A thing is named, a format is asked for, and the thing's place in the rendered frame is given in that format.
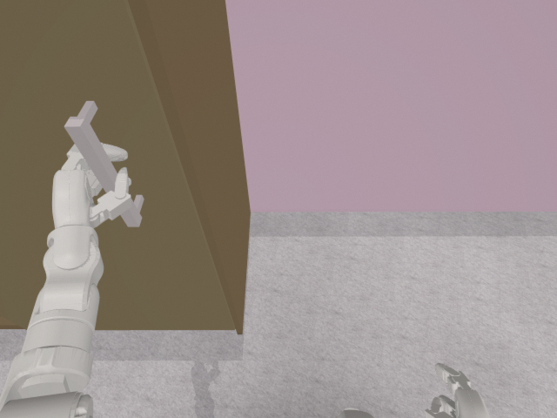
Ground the handle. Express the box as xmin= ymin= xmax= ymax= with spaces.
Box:
xmin=64 ymin=101 xmax=144 ymax=227

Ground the right robot hand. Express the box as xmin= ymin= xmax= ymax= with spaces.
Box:
xmin=425 ymin=363 xmax=490 ymax=418

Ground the left robot upper arm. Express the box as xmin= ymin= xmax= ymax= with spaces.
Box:
xmin=0 ymin=391 xmax=93 ymax=418

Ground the left robot forearm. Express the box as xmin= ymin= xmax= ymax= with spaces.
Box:
xmin=0 ymin=225 xmax=104 ymax=411

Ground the wardrobe door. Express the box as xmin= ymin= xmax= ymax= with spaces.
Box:
xmin=0 ymin=0 xmax=235 ymax=330

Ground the left robot hand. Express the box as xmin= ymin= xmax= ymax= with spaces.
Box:
xmin=52 ymin=143 xmax=131 ymax=229

